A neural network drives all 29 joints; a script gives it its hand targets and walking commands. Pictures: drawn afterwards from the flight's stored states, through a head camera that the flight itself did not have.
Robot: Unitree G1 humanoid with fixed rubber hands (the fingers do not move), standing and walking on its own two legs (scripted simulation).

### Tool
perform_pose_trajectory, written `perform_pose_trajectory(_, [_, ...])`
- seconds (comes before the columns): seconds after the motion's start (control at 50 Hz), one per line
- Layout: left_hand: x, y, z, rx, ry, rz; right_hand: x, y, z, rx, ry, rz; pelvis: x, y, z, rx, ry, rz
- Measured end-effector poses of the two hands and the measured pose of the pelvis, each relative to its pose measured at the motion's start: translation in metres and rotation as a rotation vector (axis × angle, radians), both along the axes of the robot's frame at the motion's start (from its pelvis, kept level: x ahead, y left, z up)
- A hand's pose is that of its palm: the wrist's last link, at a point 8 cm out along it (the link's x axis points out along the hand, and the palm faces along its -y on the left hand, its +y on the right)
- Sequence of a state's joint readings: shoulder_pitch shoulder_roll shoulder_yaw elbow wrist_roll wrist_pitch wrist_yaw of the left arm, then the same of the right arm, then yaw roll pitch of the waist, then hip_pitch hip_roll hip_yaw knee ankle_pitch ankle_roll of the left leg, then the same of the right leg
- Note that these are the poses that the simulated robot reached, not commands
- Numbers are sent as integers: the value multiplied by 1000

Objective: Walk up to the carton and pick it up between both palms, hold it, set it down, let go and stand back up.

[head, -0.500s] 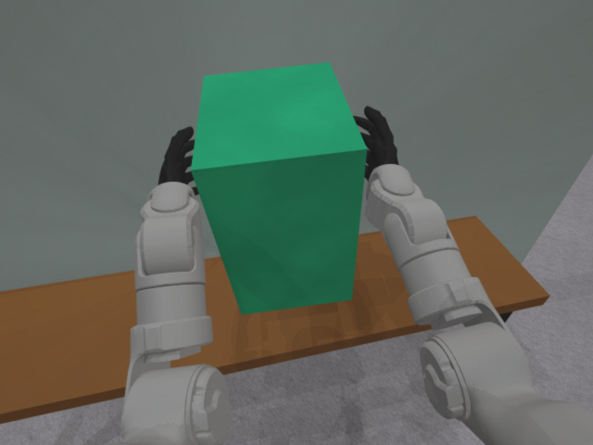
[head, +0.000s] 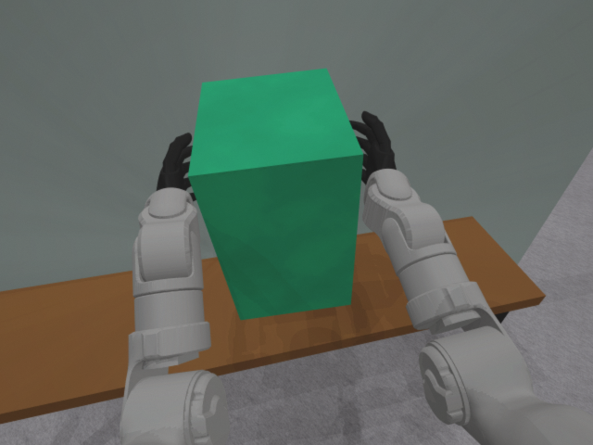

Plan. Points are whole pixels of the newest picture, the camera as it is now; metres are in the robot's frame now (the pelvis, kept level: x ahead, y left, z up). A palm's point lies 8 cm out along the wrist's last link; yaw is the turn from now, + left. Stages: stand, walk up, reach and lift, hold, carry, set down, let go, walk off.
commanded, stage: hold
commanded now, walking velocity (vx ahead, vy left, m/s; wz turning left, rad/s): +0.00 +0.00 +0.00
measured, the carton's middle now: (281, 200) +0.39 +0.00 +0.16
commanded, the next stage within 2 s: none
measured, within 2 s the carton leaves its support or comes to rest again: neither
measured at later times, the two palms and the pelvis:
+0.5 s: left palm (172, 189) +0.37 +0.14 +0.21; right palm (374, 167) +0.38 -0.12 +0.22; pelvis +0.00 +0.00 +0.00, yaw +0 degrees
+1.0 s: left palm (175, 192) +0.36 +0.14 +0.21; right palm (377, 170) +0.38 -0.12 +0.22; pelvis +0.00 +0.00 +0.00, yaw +0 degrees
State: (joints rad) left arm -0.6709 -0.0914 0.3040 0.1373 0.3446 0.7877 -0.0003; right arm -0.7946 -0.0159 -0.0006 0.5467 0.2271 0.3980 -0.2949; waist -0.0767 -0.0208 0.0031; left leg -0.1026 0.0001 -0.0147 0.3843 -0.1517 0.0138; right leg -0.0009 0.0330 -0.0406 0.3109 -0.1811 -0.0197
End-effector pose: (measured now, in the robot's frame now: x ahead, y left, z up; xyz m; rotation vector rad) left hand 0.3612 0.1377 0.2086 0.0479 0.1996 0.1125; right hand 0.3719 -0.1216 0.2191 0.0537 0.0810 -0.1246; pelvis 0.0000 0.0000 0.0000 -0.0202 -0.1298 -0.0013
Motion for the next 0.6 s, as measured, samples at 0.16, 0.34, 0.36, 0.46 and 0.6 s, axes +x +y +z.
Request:
perform_pose_trajectory(0.16, [-2,0,4,3,-9,-2,-2,0,5,2,-10,-1,-2,1,0,-2,0,-4])
perform_pose_trajectory(0.34, [-1,4,3,-8,1,5,1,4,6,7,-1,3,-3,2,0,-1,-3,-4])
perform_pose_trajectory(0.36, [0,4,4,-8,2,5,1,4,5,9,0,2,-3,3,0,-2,-2,-4])
perform_pose_trajectory(0.46, [4,4,4,-1,7,4,4,4,5,10,3,5,-1,3,0,-2,6,-4])
perform_pose_trajectory(0.6, [5,3,5,6,-3,2,6,3,7,-11,-8,7,3,3,0,-3,4,-6])
